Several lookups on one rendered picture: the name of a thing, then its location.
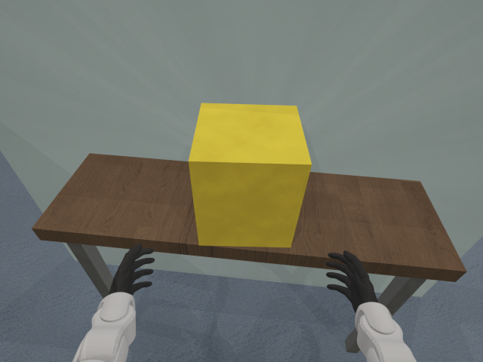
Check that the robot right hand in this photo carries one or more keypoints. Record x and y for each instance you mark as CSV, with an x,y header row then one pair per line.
x,y
360,289

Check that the robot right forearm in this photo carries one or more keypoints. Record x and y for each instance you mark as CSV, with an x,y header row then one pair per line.
x,y
380,338

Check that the robot left forearm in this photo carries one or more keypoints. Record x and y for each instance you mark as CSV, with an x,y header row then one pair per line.
x,y
113,330

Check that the carton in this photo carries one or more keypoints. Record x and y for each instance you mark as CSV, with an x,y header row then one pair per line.
x,y
249,166

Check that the robot left hand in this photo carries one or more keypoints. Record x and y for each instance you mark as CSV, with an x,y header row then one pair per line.
x,y
125,276

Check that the table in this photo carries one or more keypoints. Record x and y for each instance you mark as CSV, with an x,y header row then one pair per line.
x,y
390,225

